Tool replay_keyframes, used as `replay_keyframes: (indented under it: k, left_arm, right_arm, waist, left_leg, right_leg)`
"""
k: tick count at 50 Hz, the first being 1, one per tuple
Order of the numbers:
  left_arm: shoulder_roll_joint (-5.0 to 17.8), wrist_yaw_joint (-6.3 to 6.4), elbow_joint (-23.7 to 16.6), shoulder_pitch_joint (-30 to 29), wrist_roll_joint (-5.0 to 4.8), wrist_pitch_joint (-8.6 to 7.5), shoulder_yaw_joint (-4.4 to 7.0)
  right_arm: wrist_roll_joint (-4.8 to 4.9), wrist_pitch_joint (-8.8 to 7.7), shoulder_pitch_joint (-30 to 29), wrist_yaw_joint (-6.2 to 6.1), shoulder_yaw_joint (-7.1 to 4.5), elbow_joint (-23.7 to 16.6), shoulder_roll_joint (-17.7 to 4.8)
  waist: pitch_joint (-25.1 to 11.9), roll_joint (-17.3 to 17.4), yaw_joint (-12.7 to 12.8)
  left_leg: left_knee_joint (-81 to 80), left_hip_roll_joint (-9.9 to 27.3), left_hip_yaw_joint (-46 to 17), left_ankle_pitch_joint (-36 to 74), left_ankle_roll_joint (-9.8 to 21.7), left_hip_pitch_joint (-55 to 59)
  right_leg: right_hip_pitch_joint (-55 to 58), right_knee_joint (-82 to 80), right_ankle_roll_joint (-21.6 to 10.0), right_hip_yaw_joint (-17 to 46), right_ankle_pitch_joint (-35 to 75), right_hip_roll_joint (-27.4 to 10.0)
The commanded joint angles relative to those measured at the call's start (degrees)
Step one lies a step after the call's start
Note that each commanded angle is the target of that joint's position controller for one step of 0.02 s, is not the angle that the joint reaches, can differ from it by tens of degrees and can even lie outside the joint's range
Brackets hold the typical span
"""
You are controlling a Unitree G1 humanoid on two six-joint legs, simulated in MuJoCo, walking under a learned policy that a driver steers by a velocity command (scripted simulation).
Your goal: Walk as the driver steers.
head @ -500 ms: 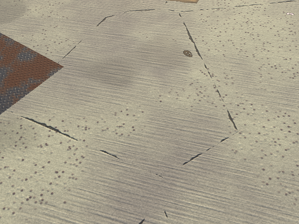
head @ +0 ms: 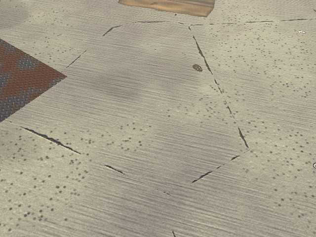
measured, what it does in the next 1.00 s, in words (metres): walks ahead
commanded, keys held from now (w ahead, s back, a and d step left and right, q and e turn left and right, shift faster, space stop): no key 0.58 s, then w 0.42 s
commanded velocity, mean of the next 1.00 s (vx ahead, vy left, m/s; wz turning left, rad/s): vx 0.11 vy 0.00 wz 0.00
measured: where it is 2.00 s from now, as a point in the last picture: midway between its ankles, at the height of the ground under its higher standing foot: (175, 199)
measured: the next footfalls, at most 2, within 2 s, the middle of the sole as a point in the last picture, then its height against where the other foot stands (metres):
left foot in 1.24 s outside the picture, level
right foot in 1.80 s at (204, 199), level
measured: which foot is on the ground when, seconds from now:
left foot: down 0.00-0.82, up 0.84-1.00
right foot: down 0.00-1.00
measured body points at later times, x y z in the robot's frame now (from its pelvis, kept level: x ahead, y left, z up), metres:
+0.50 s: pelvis +0.00 +0.00 +0.00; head +0.01 +0.00 +0.45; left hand +0.04 +0.26 -0.15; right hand +0.05 -0.26 -0.14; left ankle -0.01 +0.12 -0.74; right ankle +0.01 -0.15 -0.74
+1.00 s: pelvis +0.10 -0.04 +0.01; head +0.11 -0.05 +0.46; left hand +0.02 +0.20 -0.13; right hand +0.20 -0.30 -0.13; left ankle +0.10 +0.10 -0.66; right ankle +0.01 -0.14 -0.74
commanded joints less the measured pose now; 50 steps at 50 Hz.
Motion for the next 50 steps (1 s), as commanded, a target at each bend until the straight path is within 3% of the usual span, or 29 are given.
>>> replay_keyframes:
  k: [1, 13, 29, 30, 32, 34, 37, 38, 40, 41, 42, 43, 44, 45, 46, 48, 50]
  left_arm:
    - [6.2, 0.38, -1.0, -0.6, -0.07, -0.59, 1.07]
    - [5.5, 1.00, 2.8, 2.0, -0.22, -0.42, 0.67]
    - [3.8, 1.29, 4.7, 4.8, -0.28, -0.20, -0.01]
    - [3.0, 1.32, 5.3, 5.9, -0.30, -0.14, -0.20]
    - [3.3, 1.51, 5.1, 6.0, -0.91, -0.09, 0.01]
    - [2.9, 1.33, 3.8, 4.8, -0.89, -1.11, -0.10]
    - [-0.1, -0.09, 2.6, 4.7, -1.29, -3.97, -0.67]
    - [-0.1, -0.59, 2.5, 5.2, -1.56, -4.69, -0.67]
    - [-0.6, -1.10, 4.4, 11.9, -2.11, -5.61, -0.59]
    - [2.2, -1.07, 6.3, 17.7, -1.74, -5.86, 0.26]
    - [9.0, -1.46, 8.3, 25.3, -1.87, -6.24, 2.09]
    - [11.0, -2.08, 8.2, 28.3, -0.94, -6.88, 2.25]
    - [7.2, -2.09, 6.9, 24.0, -0.35, -7.45, 1.17]
    - [5.2, -2.25, 5.5, 21.3, -0.54, -7.75, 0.71]
    - [4.6, -2.44, 4.8, 19.7, -0.83, -7.67, 0.43]
    - [1.5, -2.25, 4.4, 20.0, -0.62, -6.72, -0.68]
    - [1.5, -1.42, 4.1, 21.2, -0.33, -5.77, -0.90]
  right_arm:
    - [0.11, -0.72, 0.0, -0.25, -1.59, -1.6, -7.1]
    - [0.42, -0.62, 1.3, -0.47, -0.96, 3.7, -6.6]
    - [0.67, -0.58, 3.7, -0.78, -0.17, 9.0, -5.7]
    - [0.68, -0.48, 4.7, -0.86, -0.05, 9.7, -5.2]
    - [1.31, -0.14, 4.8, -1.21, -0.66, 9.8, -7.0]
    - [1.68, -0.67, 5.6, -1.19, -1.06, 9.3, -8.1]
    - [2.41, -2.22, 8.9, -0.65, -2.28, 10.0, -10.8]
    - [2.56, -2.46, 8.0, -0.50, -2.32, 9.5, -10.5]
    - [2.74, -2.65, 1.5, -0.12, -1.77, 7.2, -9.0]
    - [2.69, -3.01, -2.1, 0.00, -1.14, 5.5, -6.6]
    - [2.31, -4.01, -4.1, -0.07, -0.35, 3.3, -3.0]
    - [2.68, -5.28, -4.5, -0.23, -0.65, 2.0, -4.3]
    - [3.34, -6.09, -3.2, 0.25, -1.07, 2.5, -5.7]
    - [3.42, -6.62, -1.5, 0.88, -0.98, 3.5, -5.1]
    - [3.14, -7.01, -2.0, 1.23, -1.27, 3.6, -5.4]
    - [2.38, -7.16, -4.9, 1.97, -1.94, 2.7, -5.9]
    - [2.21, -6.65, -6.9, 2.69, -1.48, 2.0, -3.6]
  waist:
    - [-1.3, 0.7, -0.2]
    - [-0.8, 0.5, -0.2]
    - [0.0, -0.1, -0.5]
    - [-1.2, 0.2, -0.5]
    - [1.4, 1.7, -0.9]
    - [6.0, 3.6, -1.6]
    - [5.9, 10.7, -2.3]
    - [6.5, 10.6, -1.6]
    - [7.5, 8.8, 3.3]
    - [6.7, 2.7, 5.4]
    - [4.4, -13.2, 6.9]
    - [3.3, -16.9, 7.1]
    - [4.8, -9.4, 4.0]
    - [4.6, -7.0, 2.6]
    - [4.8, -5.3, 2.0]
    - [4.2, -5.5, 2.0]
    - [3.5, -5.8, 2.2]
  left_leg:
    - [-6.7, 3.0, -2.9, 8.5, 1.2, -2.5]
    - [-6.6, 1.9, -1.3, 9.3, 0.9, -2.3]
    - [-6.5, 1.3, -0.1, 8.8, 0.5, -3.0]
    - [-7.0, 0.8, 0.4, 2.9, 0.6, -2.6]
    - [-7.6, 0.5, -0.7, -17.7, 2.6, -5.6]
    - [-10.3, 4.0, -6.0, -28.5, 5.4, -8.7]
    - [-16.2, 13.6, -19.9, -31.8, 10.9, -5.4]
    - [-17.0, 15.0, -22.1, -30.9, 11.9, -8.0]
    - [-12.7, 11.1, -15.7, -24.6, 9.1, -15.6]
    - [-3.1, 6.1, -8.1, -15.9, 5.9, -20.4]
    - [16.3, -1.8, 3.7, -9.3, 1.6, -28.0]
    - [29.4, -2.0, 0.9, -15.6, 1.3, -35.9]
    - [37.4, 1.3, -2.3, -12.8, 2.6, -39.2]
    - [39.6, 3.2, -2.0, -7.9, 3.8, -40.4]
    - [38.9, 4.9, -0.8, -3.8, 4.4, -41.9]
    - [34.0, 6.9, 1.3, 1.6, 3.9, -39.6]
    - [28.1, 6.6, 3.7, 5.2, 2.4, -37.1]
  right_leg:
    - [1.4, -3.2, -0.7, 0.0, 6.7, -0.3]
    - [1.1, -3.5, -1.0, -0.4, 7.3, 0.1]
    - [0.6, -3.4, -1.4, -0.8, 7.2, 0.6]
    - [1.1, -3.3, -1.5, -1.7, 2.0, 1.4]
    - [-2.8, -0.2, -2.8, -3.7, -15.3, 3.6]
    - [-8.7, 2.4, -4.2, -3.1, -21.4, 3.5]
    - [-12.5, 12.8, -4.7, -5.0, -11.5, 3.5]
    - [-10.5, 13.3, -5.7, -4.0, -10.9, 2.6]
    - [1.4, 1.7, -7.9, -3.4, -10.3, 2.5]
    - [8.4, -4.0, -8.9, 3.7, -9.7, -1.1]
    - [15.7, -13.1, -13.7, 22.4, -16.1, -10.7]
    - [19.3, -18.2, -18.8, 39.5, -13.4, -19.8]
    - [19.1, -16.6, -18.4, 36.6, -9.0, -19.9]
    - [19.3, -16.1, -16.8, 30.3, -5.6, -17.6]
    - [19.7, -16.6, -15.4, 25.2, -1.8, -16.1]
    - [18.5, -18.0, -13.0, 15.7, 9.8, -12.5]
    - [17.0, -19.0, -12.7, 10.2, 15.4, -10.4]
